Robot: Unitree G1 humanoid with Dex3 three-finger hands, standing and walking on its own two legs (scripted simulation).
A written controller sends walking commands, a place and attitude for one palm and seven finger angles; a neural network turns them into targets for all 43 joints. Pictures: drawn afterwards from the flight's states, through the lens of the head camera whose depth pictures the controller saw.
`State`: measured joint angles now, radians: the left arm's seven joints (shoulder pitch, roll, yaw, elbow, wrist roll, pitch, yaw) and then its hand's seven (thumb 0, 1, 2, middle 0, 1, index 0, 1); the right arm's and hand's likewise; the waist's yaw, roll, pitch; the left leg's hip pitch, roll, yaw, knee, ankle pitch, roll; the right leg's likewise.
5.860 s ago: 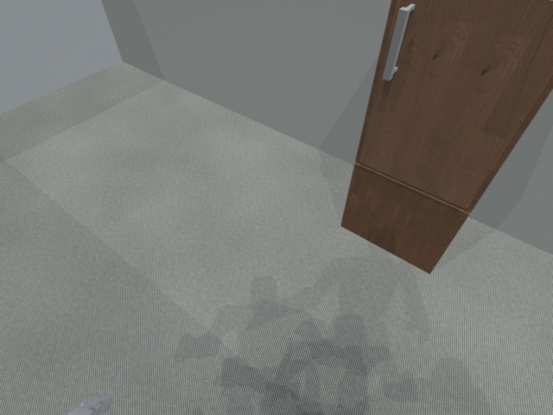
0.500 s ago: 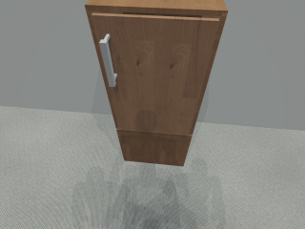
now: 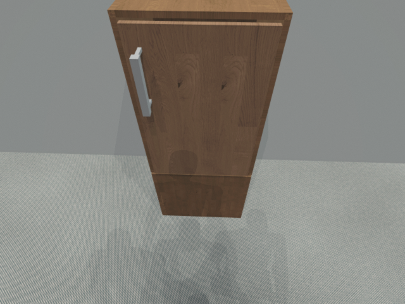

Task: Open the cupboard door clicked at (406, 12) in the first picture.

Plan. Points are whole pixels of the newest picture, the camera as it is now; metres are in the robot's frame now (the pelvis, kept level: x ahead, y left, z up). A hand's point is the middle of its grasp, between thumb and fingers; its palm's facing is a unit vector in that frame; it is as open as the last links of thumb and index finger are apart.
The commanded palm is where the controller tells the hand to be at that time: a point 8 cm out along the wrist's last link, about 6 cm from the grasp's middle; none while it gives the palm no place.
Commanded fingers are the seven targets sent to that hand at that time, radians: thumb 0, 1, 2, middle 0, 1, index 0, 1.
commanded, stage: look again from close up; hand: left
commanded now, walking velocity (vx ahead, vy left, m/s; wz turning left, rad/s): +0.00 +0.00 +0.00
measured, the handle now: (143, 83) +0.62 +0.20 +0.10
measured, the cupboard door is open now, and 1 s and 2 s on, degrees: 0 0 0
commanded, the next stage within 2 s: shuffle to correct the standing spot in 0.48 s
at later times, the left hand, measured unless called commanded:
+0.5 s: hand out of the picture +0.01 +0.17 -0.17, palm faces +0.01 -0.97 -0.22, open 7.3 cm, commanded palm none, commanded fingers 0.00 0.90 0.90 -0.20 -0.30 -0.20 -0.30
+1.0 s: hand out of the picture +0.05 +0.17 -0.19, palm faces +0.02 -0.99 -0.17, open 7.4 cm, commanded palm none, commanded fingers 0.00 0.90 0.90 -0.20 -0.30 -0.20 -0.30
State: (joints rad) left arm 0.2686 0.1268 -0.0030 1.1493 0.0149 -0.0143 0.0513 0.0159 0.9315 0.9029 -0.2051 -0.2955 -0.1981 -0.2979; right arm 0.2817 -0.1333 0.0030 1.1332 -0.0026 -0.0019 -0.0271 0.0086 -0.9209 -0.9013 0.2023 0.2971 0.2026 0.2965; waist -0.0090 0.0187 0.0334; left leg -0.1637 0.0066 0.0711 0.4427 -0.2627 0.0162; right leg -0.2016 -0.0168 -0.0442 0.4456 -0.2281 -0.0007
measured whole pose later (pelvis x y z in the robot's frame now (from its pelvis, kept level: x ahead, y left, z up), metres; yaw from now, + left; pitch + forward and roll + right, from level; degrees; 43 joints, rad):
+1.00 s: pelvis +0.06 +0.00 -0.01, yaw +0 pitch +1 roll +0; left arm 0.31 0.15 0.04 1.10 0.02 0.00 0.01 0.01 0.91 0.90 -0.20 -0.30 -0.20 -0.30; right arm 0.35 -0.13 0.00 1.09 -0.03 -0.06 -0.03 0.00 -0.91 -0.90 0.20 0.30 0.20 0.30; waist -0.02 -0.01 0.05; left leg -0.14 0.01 0.08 0.55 -0.42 0.03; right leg -0.36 -0.02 -0.08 0.89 -0.53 -0.05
